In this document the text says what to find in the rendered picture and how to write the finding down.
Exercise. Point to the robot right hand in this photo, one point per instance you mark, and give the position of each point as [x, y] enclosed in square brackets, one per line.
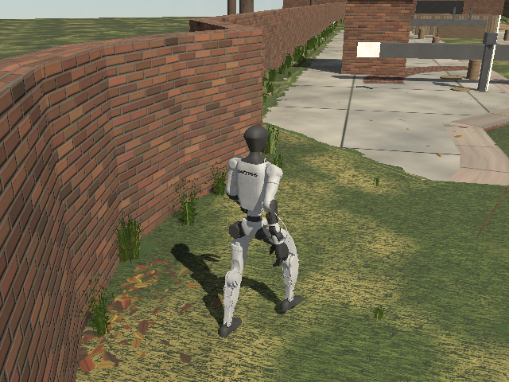
[281, 252]

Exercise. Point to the robot left upper arm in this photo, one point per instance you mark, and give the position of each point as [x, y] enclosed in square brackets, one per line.
[231, 188]

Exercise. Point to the right robot shin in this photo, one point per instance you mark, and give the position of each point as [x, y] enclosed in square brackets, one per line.
[290, 276]

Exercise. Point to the left robot forearm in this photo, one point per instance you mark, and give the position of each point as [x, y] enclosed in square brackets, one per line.
[235, 199]

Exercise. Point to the left robot shin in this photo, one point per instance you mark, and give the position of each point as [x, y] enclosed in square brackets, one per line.
[230, 298]

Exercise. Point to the right robot forearm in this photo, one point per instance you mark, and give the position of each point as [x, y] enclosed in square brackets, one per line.
[274, 227]

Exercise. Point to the robot right upper arm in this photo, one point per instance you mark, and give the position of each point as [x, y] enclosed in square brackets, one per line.
[274, 174]

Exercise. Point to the robot shin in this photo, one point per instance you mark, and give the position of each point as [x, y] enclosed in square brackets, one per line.
[230, 298]
[290, 276]

